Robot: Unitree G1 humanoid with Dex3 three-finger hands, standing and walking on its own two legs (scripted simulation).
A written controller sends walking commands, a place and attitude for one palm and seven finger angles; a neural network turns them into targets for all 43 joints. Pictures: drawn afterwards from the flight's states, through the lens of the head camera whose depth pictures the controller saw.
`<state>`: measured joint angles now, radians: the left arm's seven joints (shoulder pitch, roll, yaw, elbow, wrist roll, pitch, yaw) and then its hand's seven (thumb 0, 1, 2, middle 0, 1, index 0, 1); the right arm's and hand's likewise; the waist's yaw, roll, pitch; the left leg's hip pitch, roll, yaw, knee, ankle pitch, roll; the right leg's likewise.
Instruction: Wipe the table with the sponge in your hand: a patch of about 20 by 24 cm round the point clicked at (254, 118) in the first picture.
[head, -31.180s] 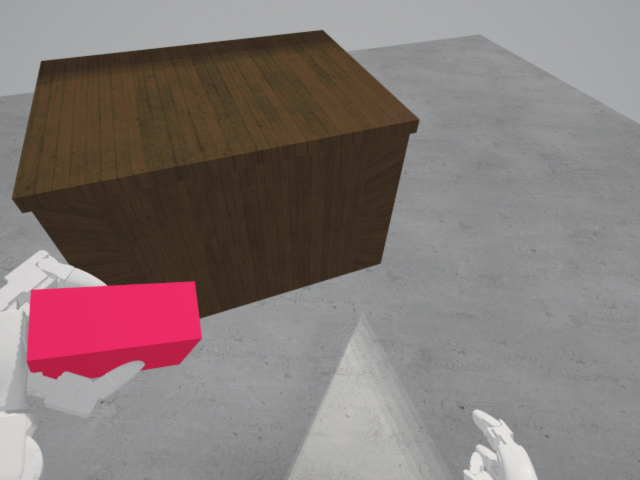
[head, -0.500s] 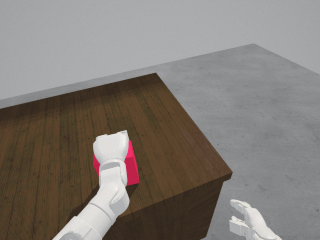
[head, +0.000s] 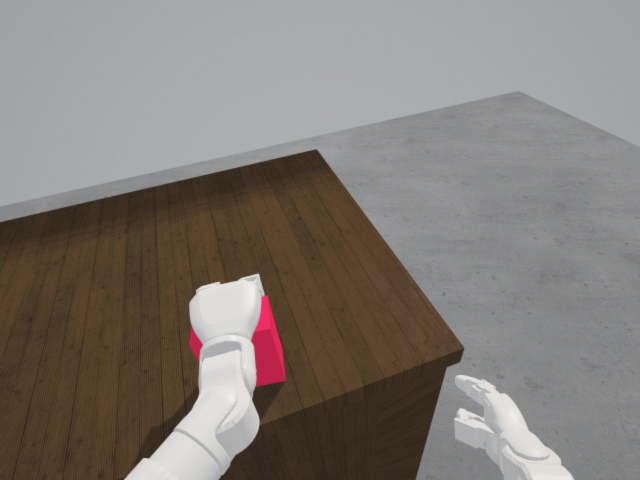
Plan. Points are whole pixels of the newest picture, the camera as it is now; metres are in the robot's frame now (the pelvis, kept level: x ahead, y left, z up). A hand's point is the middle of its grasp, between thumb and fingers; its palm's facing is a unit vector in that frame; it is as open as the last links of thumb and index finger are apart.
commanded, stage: wipe back along the third lane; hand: left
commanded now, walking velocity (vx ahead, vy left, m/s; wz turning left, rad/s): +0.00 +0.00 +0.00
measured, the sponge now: (245, 355) +0.29 +0.16 -0.01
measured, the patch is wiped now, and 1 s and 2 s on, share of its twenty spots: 1.00 1.00 1.00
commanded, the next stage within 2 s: slide back across to the middle lane in 0.66 s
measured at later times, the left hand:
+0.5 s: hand (238, 334) +0.29 +0.16 +0.05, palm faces +0.05 -0.10 -0.99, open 10.1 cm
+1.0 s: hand (231, 335) +0.29 +0.17 +0.05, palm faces +0.06 -0.15 -0.99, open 10.1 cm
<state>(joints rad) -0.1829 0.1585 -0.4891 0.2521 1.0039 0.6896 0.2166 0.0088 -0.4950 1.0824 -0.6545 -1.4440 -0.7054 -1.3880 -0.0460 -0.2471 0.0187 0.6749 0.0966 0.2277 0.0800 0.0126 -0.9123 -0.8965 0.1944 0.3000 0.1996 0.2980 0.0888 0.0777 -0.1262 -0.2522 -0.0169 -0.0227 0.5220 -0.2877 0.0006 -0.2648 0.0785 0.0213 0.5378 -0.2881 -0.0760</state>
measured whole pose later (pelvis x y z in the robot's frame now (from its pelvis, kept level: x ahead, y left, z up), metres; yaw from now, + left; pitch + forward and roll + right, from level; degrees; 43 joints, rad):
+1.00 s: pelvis +0.00 +0.00 +0.00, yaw -1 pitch +0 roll +1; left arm -0.11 0.18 -0.43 0.16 0.97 0.67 0.21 0.00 -0.50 1.08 -0.66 -1.44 -0.71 -1.38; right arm -0.02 -0.24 0.03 0.67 0.09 0.22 0.07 0.01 -0.91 -0.90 0.20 0.30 0.20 0.30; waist 0.07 0.07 -0.12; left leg -0.22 -0.01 0.00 0.51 -0.28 0.01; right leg -0.24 0.08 0.04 0.53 -0.28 -0.07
